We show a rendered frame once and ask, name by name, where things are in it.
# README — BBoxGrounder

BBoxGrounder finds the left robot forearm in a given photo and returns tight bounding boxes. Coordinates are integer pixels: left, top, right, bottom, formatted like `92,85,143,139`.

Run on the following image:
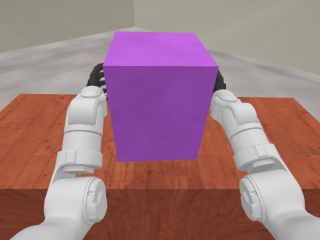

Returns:
44,86,108,216

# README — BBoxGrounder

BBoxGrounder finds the carton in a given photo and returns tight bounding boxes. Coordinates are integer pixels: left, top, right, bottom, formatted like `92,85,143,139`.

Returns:
102,31,219,162

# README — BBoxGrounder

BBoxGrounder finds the robot left upper arm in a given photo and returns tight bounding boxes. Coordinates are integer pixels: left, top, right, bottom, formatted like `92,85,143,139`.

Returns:
10,176,108,240

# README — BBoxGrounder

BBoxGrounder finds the robot right upper arm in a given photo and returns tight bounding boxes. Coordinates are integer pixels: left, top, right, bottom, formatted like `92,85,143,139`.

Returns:
239,168,320,240

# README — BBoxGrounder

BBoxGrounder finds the pedestal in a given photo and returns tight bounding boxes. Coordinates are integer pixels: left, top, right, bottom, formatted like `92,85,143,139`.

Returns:
0,93,320,240

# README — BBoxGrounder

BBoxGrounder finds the robot left hand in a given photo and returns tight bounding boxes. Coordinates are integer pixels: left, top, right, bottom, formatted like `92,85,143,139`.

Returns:
86,62,108,101

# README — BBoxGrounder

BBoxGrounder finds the robot right hand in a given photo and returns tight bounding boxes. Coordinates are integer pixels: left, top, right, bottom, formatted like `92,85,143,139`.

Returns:
210,70,226,105

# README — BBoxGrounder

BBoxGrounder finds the right robot forearm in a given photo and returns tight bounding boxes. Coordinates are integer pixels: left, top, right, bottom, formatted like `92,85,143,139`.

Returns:
210,89,305,208

